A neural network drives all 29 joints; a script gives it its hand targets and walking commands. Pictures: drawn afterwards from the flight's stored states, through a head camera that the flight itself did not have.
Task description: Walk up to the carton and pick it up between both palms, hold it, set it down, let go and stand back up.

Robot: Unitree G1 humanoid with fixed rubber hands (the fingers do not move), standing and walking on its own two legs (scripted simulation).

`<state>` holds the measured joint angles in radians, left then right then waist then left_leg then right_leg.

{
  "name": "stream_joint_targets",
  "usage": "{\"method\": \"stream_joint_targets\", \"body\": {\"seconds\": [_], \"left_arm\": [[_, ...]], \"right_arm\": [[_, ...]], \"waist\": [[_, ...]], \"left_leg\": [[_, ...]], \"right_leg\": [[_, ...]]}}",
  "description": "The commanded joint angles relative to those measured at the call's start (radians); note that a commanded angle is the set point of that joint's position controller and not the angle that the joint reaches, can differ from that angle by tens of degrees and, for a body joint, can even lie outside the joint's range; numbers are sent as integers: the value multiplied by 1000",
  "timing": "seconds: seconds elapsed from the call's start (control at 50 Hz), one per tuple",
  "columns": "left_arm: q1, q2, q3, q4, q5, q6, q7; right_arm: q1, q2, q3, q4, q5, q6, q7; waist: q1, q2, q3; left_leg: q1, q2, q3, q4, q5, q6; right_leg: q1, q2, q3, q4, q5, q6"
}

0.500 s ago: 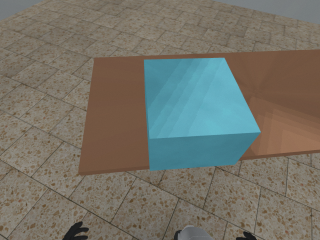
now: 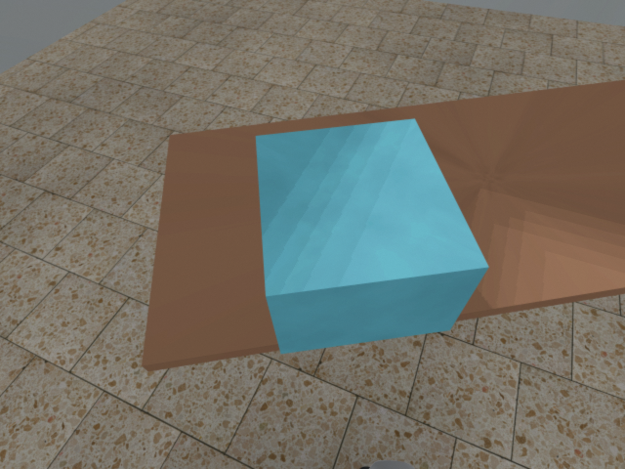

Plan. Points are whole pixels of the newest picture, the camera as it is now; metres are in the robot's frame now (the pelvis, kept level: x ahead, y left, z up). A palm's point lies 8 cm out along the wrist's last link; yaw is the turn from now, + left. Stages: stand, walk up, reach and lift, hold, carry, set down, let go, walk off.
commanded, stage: walk up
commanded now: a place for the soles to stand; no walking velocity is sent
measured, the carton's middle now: (350, 231) +0.47 -0.04 -0.03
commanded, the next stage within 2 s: none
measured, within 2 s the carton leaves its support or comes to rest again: neither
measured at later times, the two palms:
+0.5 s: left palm out of the picture +0.07 +0.26 -0.14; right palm out of the picture +0.02 -0.24 -0.13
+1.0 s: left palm out of the picture +0.09 +0.12 -0.13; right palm out of the picture +0.04 -0.40 -0.13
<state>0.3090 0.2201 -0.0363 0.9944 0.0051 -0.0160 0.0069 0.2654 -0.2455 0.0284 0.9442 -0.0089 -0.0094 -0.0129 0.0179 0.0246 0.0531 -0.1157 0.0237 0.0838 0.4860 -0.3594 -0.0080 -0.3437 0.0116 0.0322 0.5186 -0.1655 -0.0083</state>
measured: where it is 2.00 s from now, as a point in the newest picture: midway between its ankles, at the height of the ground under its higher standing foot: outside the picture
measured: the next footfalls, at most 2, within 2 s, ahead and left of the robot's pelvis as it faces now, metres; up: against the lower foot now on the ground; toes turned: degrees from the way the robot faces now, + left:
right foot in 0.86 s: +0.10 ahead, -0.24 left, +0.00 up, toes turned -2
left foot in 1.32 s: -0.06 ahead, +0.01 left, +0.00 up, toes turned +15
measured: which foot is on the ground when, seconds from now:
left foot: down 0.00-0.86, up 0.88-1.00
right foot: down 0.00-0.56, up 0.58-0.84, down 0.86-1.00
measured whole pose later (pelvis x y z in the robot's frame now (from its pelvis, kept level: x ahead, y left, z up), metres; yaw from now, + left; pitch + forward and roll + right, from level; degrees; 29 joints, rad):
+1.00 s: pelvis -0.01 -0.12 -0.01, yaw +3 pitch -3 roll +2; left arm 0.08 0.21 0.01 0.87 0.01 0.06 0.00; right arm 0.28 -0.30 -0.05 0.79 -0.02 0.02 -0.05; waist -0.03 0.01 0.19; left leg -0.40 0.02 -0.05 1.11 -0.63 -0.03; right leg -0.34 -0.09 -0.06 0.60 -0.21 0.01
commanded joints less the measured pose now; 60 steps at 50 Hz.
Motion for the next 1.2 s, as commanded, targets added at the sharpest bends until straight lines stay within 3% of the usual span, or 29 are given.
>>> {"method": "stream_joint_targets", "body": {"seconds": [0.0,0.08,0.18,0.22,0.26,0.36,0.4,0.48,0.5,0.52,0.54,0.56,0.58,0.62,0.64,0.66,0.68,0.78,0.82,0.84,0.86,0.88,0.9,0.92,0.96,1.0,1.06,1.12,1.18], "left_arm": [[32,149,24,-30,-4,-5,8],[20,158,28,-33,-7,1,10],[-1,141,24,-34,6,0,14],[-8,144,23,-27,6,1,14],[-38,149,21,-28,6,4,14],[-48,148,19,-30,12,2,18],[-51,138,22,-26,11,6,19],[-45,143,20,-29,3,7,21],[-48,146,16,-21,3,10,20],[-229,242,54,-114,60,44,-4],[-266,182,45,-146,70,64,-12],[-283,165,40,-164,83,79,-18],[-223,151,46,-159,79,88,-20],[-230,150,43,-174,75,96,-28],[-237,136,43,-184,73,100,-35],[-285,124,43,-194,78,104,-39],[-272,112,38,-191,70,106,-46],[-262,119,41,-184,47,83,-52],[-102,164,79,-125,35,64,-45],[13,201,95,-80,32,54,-36],[61,285,108,-91,24,45,-24],[-1,304,113,-102,-4,56,-14],[-85,317,121,-124,-22,67,-2],[-153,261,112,-164,-17,72,10],[-245,202,98,-196,7,73,23],[-208,174,89,-208,17,54,18],[-170,175,97,-201,22,34,26],[-120,206,106,-214,34,20,43],[-115,232,112,-207,51,22,53]], "right_arm": [[81,-99,-16,-8,3,-8,-9],[92,-109,-19,8,-5,-1,-10],[66,-112,-12,10,4,-8,-11],[70,-118,-20,9,3,-5,-8],[83,-124,-16,11,4,-2,-10],[89,-132,-19,13,5,-3,-10],[76,-142,-25,7,-5,4,-10],[79,-135,-28,1,4,9,-9],[83,-134,-24,6,4,13,-9],[175,-165,-62,-18,-17,8,-45],[198,-210,-74,-11,-21,2,-64],[213,-213,-82,-7,-24,-4,-76],[177,-230,-92,-24,-33,-8,-85],[128,-191,-98,-57,-36,-13,-91],[111,-173,-100,-73,-40,-21,-91],[137,-142,-98,-74,-37,-25,-89],[138,-136,-99,-87,-30,-31,-83],[97,-203,-120,-147,-47,-30,-58],[64,-207,-110,-178,-49,-18,-38],[100,-139,-89,-178,-49,-13,-21],[156,-70,-72,-207,-30,-4,-18],[199,-49,-74,-191,-21,22,-35],[136,-74,-72,-211,-11,35,-44],[109,-83,-75,-216,-8,39,-45],[151,-106,-93,-175,-2,31,-38],[170,-120,-101,-188,-13,24,-24],[137,-126,-113,-204,-27,38,-18],[75,-136,-118,-239,-43,60,0],[85,-114,-120,-244,-35,56,28]], "waist": [[-15,-138,-59],[-17,-100,-53],[4,-30,-34],[1,14,-29],[-2,-50,-1],[-4,1,-40],[-11,-8,-14],[-16,3,-10],[-5,-32,23],[-80,-115,90],[-75,6,121],[-93,6,126],[-52,35,109],[-38,49,93],[-29,117,84],[-43,71,108],[-35,120,92],[-30,170,-9],[45,8,-91],[79,-62,-176],[78,-278,-265],[48,-237,-234],[56,-285,-201],[30,-210,-117],[-23,-227,-3],[-16,-175,-67],[0,-121,-46],[27,-155,-28],[22,-194,-27]], "left_leg": [[-14,70,-68,-75,77,68],[-36,60,-44,-69,46,57],[-62,99,-66,-99,168,58],[-76,93,-60,-103,139,65],[-79,104,-58,-97,134,65],[-23,124,-54,-93,242,77],[-73,132,-54,-105,135,82],[-57,120,-37,-99,140,74],[-70,124,-46,-111,85,83],[17,263,-247,-130,286,149],[73,415,-322,-144,629,203],[115,508,-376,-144,803,251],[121,523,-328,-131,825,280],[133,426,-242,-117,838,242],[110,391,-197,-111,851,216],[70,328,-189,-112,805,180],[54,295,-140,-111,792,169],[3,213,-79,4,742,132],[-150,118,-58,212,549,70],[-231,44,-21,383,290,24],[-378,-62,-49,562,-266,-20],[-329,-31,-116,642,-418,-13],[-317,-15,-136,714,-430,-13],[-322,3,-189,756,-351,-16],[-318,4,-174,715,-221,-15],[-298,-15,-165,684,-179,-27],[-322,-25,-162,671,-157,-37],[-374,12,-178,570,-184,-40],[-329,16,-153,439,-216,-24]], "right_leg": [[81,-105,169,-94,158,-51],[76,-114,189,-110,101,-59],[92,-80,123,-20,256,-56],[102,-79,126,-24,218,-51],[77,-71,117,-12,203,-55],[62,-56,92,19,252,-47],[65,-47,83,17,186,-41],[53,-54,108,20,228,-49],[50,-47,110,11,162,-43],[-125,-31,40,179,119,-7],[-250,-25,-27,261,-177,33],[-324,-72,-5,386,-322,50],[-327,-101,27,472,-329,57],[-305,-120,36,482,-305,68],[-283,-143,26,467,-253,73],[-261,-138,32,433,-203,74],[-247,-132,16,434,-159,85],[-3,-87,-63,118,-90,50],[319,-39,-127,-91,169,14],[481,-89,-94,-68,344,-12],[578,-336,229,-71,649,-92],[411,-403,265,-99,505,-192],[226,-422,295,-174,308,-252],[138,-398,243,-206,150,-231],[61,-320,102,-157,113,-174],[95,-299,91,-154,109,-175],[87,-392,152,-189,-3,-236],[136,-468,223,-243,-215,-249],[113,-456,174,-274,-401,-207]]}}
